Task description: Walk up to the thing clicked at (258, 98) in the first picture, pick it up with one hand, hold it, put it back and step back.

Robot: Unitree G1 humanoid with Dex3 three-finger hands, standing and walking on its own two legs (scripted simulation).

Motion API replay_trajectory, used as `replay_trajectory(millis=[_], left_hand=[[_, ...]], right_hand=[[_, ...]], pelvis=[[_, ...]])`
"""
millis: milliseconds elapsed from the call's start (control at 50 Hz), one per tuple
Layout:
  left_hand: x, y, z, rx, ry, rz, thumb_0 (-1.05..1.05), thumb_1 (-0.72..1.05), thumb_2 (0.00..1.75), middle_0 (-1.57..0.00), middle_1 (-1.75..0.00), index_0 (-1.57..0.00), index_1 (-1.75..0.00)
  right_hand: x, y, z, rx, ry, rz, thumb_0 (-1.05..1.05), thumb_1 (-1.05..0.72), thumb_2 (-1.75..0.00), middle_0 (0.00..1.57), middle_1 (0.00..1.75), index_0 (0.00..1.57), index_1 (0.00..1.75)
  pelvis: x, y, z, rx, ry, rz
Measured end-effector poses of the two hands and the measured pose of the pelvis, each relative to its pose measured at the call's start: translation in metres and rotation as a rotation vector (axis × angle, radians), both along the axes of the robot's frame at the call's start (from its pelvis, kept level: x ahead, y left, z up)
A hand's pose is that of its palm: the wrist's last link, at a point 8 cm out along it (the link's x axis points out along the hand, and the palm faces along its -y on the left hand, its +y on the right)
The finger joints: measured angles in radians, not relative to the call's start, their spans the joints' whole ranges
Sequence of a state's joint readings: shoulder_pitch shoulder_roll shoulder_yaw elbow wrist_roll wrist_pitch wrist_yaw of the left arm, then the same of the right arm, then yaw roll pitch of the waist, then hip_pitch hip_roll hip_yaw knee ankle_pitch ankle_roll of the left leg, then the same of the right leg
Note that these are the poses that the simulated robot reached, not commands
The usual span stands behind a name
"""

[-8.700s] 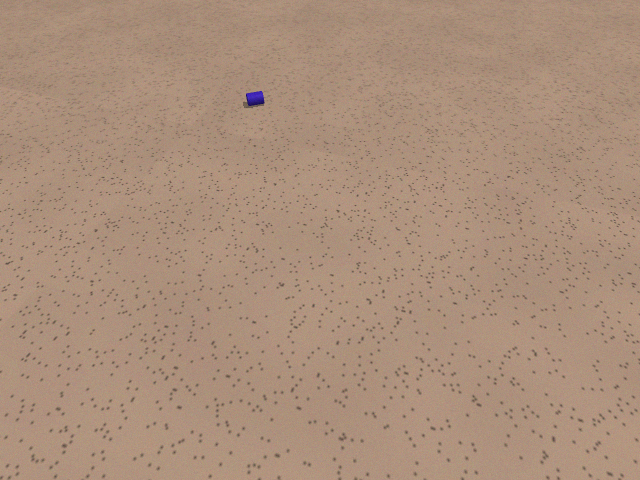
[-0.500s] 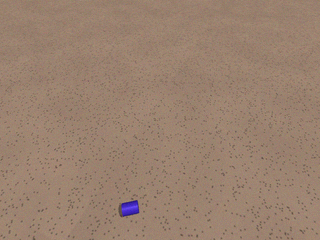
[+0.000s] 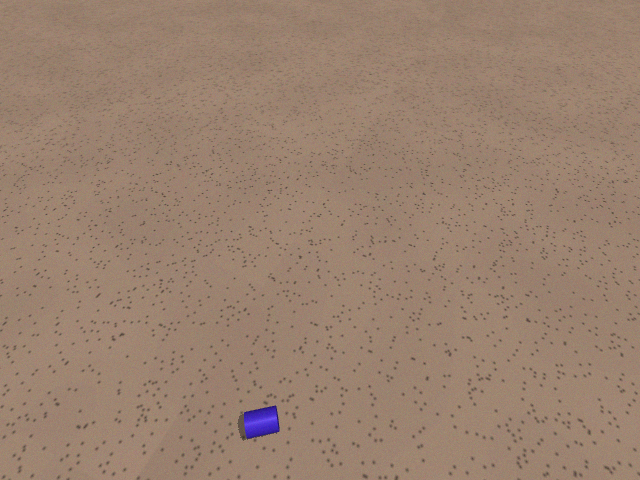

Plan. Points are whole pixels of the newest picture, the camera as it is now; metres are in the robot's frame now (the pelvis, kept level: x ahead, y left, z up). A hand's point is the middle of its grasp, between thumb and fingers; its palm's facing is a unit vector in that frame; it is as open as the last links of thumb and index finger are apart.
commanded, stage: stand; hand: left
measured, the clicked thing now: (261, 421) +0.38 +0.19 -0.75
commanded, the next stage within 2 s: walk up in 1.04 s
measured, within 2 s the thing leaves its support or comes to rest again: neither
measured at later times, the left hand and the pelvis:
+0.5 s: hand out of the picture +0.07 +0.25 -0.15, palm faces -0.02 -0.94 -0.35, open 7.4 cm; pelvis +0.00 +0.00 +0.00, yaw +0 degrees
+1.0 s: hand out of the picture +0.06 +0.25 -0.16, palm faces -0.03 -0.94 -0.35, open 7.4 cm; pelvis -0.01 +0.00 +0.00, yaw +0 degrees
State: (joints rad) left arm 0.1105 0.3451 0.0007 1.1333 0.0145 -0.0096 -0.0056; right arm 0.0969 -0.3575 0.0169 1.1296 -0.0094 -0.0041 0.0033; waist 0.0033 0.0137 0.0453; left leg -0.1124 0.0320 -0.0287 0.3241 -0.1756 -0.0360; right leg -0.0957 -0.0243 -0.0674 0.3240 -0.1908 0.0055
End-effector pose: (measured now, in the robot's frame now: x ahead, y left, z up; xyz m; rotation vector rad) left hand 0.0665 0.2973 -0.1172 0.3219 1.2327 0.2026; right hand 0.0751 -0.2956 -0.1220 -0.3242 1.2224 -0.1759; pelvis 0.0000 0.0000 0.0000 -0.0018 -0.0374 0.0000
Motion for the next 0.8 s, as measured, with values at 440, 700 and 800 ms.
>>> replay_trajectory(millis=[440, 700, 800], left_hand=[[-0.001, -0.003, 0.001, 0.003, -0.009, -0.005, 0.01, 0.91, 0.9, -0.21, -0.3, -0.2, -0.3], [-0.007, -0.004, 0.001, 0.004, 0.001, -0.007, 0.01, 0.91, 0.9, -0.21, -0.3, -0.2, -0.3], [-0.008, -0.004, 0.0, 0.003, 0.003, -0.006, 0.01, 0.91, 0.9, -0.21, -0.3, -0.2, -0.3]], right_hand=[[-0.008, -0.003, -0.001, 0.001, 0.004, -0.011, 0.01, -0.91, -0.9, 0.2, 0.3, 0.2, 0.3], [-0.019, -0.006, -0.002, 0.003, 0.022, -0.02, 0.01, -0.91, -0.9, 0.2, 0.3, 0.2, 0.3], [-0.022, -0.006, -0.002, 0.001, 0.025, -0.024, 0.01, -0.91, -0.9, 0.2, 0.3, 0.2, 0.3]], pelvis=[[-0.002, -0.003, 0.0, 0.0, -0.006, -0.003], [-0.005, -0.004, 0.0, 0.001, -0.006, -0.005], [-0.005, -0.004, 0.0, 0.0, -0.007, -0.006]])
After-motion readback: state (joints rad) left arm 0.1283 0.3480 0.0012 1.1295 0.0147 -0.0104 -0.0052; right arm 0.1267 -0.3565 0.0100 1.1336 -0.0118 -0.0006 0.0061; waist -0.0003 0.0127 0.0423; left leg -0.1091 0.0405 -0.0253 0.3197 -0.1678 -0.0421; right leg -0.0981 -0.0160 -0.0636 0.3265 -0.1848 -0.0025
